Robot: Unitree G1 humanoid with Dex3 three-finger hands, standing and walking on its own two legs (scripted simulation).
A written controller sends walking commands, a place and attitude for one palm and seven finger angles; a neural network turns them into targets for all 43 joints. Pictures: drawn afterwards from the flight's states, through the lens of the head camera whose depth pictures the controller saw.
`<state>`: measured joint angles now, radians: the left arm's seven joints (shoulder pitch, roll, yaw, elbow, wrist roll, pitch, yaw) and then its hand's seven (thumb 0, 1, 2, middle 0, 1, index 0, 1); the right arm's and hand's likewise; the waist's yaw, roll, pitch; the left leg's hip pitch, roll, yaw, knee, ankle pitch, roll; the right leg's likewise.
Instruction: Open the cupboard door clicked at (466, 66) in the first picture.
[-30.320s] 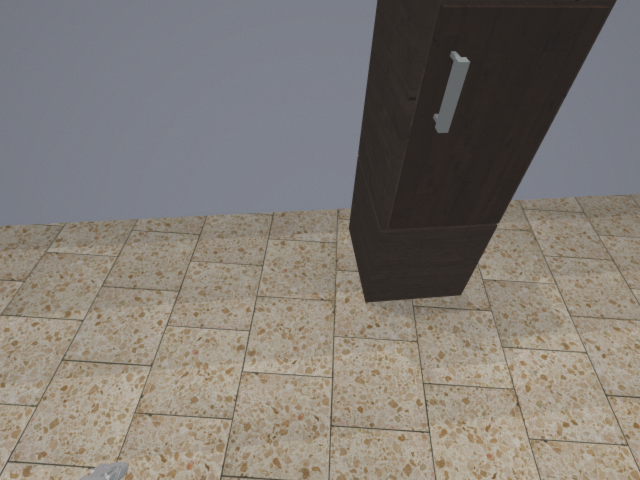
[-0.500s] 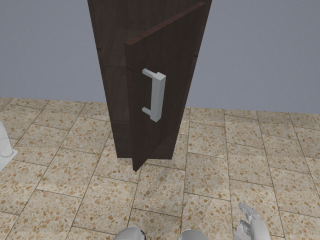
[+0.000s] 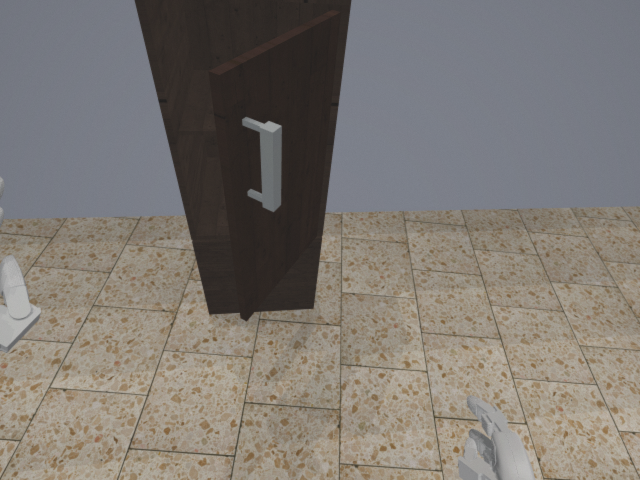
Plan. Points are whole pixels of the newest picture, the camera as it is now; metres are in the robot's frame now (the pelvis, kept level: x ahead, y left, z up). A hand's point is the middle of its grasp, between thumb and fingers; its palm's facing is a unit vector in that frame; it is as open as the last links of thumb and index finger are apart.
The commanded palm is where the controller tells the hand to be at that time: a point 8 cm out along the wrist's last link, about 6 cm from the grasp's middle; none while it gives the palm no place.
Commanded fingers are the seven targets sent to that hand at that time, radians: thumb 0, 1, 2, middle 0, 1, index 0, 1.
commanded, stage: stop stepping back and stand still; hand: left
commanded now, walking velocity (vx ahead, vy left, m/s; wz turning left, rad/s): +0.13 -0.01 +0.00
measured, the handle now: (261, 165) +0.55 +0.12 +0.10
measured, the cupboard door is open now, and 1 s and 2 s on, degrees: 54 54 54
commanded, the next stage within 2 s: let the arm hang, fingers relaxed in 1.62 s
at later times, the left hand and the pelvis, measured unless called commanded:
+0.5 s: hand out of the picture +0.10 +0.26 +0.17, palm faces +0.50 -0.74 -0.45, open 7.4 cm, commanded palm +0.04 +0.30 +0.18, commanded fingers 0.00 0.90 0.90 -0.20 -0.30 -0.20 -0.30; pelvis -0.08 -0.01 +0.00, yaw +4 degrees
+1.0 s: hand out of the picture +0.11 +0.26 +0.17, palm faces +0.49 -0.73 -0.47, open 7.4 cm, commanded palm +0.05 +0.30 +0.18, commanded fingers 0.00 0.90 0.90 -0.20 -0.30 -0.20 -0.30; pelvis -0.06 -0.01 +0.00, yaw +5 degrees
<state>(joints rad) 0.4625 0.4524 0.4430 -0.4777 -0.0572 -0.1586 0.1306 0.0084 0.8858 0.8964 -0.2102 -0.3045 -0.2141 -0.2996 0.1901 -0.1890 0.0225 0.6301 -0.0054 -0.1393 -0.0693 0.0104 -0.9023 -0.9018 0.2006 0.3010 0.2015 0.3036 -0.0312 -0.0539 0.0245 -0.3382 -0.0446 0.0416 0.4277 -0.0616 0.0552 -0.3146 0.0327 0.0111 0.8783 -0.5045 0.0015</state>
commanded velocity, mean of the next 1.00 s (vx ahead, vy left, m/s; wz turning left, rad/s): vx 0.10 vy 0.04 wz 0.00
